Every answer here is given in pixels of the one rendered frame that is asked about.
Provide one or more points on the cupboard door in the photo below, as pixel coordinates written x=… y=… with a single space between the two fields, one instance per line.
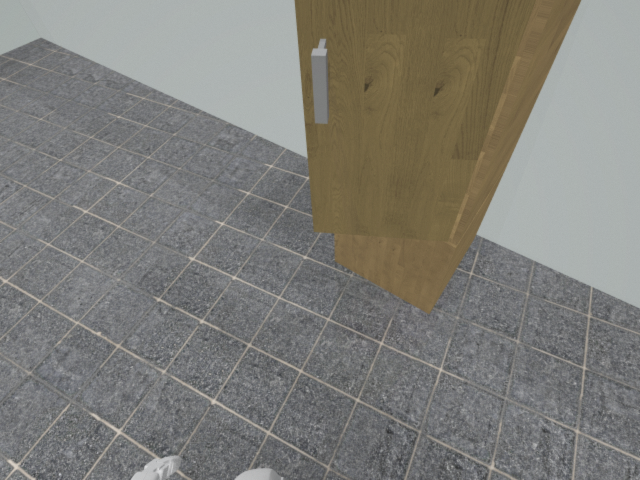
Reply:
x=413 y=87

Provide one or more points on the robot left hand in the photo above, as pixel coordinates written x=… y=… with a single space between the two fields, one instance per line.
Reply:
x=159 y=469

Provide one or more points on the handle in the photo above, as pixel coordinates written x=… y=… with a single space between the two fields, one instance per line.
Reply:
x=319 y=61

